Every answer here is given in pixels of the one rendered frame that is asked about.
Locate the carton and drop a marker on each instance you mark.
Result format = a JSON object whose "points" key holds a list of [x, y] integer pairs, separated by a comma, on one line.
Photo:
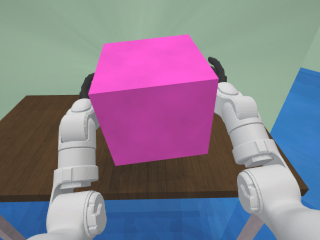
{"points": [[154, 99]]}

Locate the robot right upper arm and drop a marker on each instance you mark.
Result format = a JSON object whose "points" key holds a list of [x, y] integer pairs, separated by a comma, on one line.
{"points": [[271, 193]]}

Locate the robot left upper arm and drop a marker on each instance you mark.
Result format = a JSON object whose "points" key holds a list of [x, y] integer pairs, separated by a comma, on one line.
{"points": [[75, 216]]}

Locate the right robot forearm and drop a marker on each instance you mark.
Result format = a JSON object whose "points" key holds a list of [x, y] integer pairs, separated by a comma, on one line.
{"points": [[251, 144]]}

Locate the table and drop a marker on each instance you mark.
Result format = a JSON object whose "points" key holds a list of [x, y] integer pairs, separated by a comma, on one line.
{"points": [[29, 137]]}

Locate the left robot hand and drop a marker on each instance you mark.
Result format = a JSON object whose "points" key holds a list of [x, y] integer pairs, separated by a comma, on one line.
{"points": [[86, 87]]}

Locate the right robot hand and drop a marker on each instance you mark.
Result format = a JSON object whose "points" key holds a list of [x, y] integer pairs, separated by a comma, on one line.
{"points": [[218, 69]]}

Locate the left robot forearm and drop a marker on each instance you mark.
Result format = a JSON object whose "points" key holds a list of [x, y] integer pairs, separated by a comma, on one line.
{"points": [[76, 150]]}

